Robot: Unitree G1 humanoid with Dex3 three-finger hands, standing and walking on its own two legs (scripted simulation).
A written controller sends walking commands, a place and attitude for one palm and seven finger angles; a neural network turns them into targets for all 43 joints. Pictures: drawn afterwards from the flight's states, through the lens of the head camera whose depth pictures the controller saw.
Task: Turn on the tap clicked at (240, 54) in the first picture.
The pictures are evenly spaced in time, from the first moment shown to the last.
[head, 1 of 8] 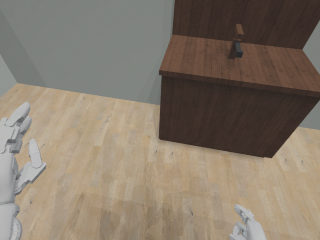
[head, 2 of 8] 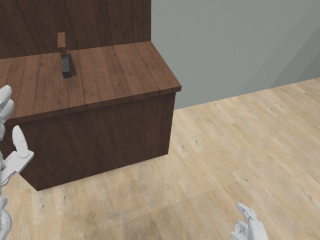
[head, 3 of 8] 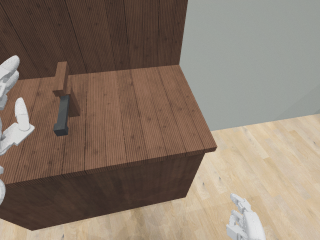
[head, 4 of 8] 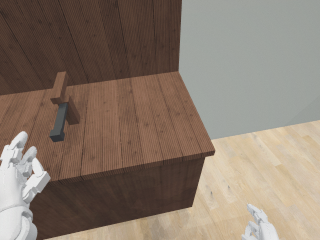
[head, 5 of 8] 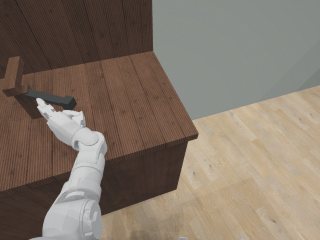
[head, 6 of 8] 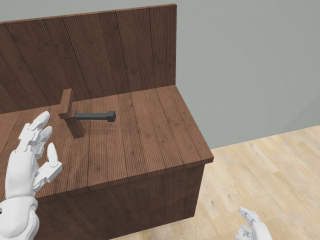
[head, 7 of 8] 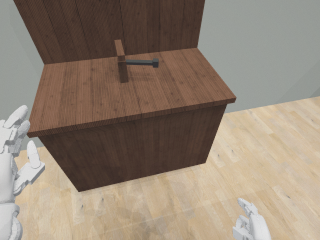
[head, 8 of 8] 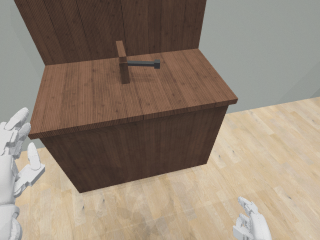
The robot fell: no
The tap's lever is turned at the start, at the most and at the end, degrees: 0 74 74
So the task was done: yes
